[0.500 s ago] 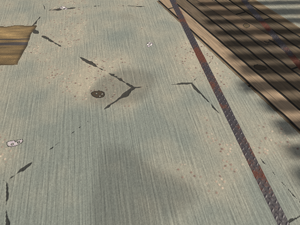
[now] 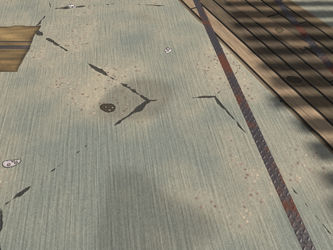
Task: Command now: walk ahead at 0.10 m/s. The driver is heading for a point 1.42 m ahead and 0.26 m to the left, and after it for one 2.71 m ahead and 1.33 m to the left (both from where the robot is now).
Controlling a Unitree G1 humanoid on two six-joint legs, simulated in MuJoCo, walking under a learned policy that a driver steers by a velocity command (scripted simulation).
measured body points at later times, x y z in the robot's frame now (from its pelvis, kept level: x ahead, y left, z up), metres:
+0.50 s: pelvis +0.15 +0.05 +0.01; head +0.16 +0.07 +0.46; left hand +0.30 +0.31 -0.12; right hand +0.07 -0.18 -0.13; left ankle +0.04 +0.13 -0.74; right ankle +0.26 -0.11 -0.67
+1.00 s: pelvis +0.43 +0.01 +0.01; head +0.44 +0.01 +0.46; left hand +0.43 +0.27 -0.14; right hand +0.58 -0.25 -0.11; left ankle +0.54 +0.19 -0.66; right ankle +0.43 -0.07 -0.74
